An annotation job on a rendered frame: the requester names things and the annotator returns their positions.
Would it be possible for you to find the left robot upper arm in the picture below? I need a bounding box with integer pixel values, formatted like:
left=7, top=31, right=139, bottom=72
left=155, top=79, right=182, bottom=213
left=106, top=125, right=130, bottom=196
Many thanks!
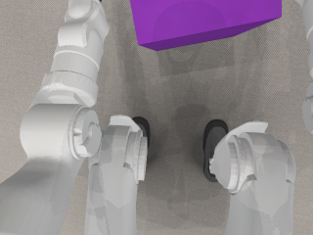
left=0, top=103, right=102, bottom=235

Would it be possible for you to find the left robot thigh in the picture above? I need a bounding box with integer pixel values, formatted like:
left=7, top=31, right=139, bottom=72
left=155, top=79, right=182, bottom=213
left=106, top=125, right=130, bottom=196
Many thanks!
left=84, top=124, right=148, bottom=235

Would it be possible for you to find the right robot shin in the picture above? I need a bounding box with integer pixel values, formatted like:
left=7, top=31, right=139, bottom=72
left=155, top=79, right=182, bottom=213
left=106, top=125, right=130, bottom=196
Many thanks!
left=209, top=121, right=296, bottom=185

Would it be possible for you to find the right robot forearm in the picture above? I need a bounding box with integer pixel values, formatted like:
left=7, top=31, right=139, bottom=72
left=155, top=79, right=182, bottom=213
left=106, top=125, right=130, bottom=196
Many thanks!
left=295, top=0, right=313, bottom=78

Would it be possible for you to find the carton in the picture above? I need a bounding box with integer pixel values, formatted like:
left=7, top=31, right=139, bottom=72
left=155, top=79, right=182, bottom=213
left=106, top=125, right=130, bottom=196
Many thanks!
left=129, top=0, right=283, bottom=51

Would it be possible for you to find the left robot forearm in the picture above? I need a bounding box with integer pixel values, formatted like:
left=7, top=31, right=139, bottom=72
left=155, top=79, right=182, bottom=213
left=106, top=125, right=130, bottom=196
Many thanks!
left=20, top=0, right=110, bottom=143

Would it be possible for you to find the right robot upper arm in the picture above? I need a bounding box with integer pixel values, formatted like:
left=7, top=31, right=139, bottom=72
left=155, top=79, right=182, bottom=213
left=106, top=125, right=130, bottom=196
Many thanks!
left=301, top=81, right=313, bottom=134

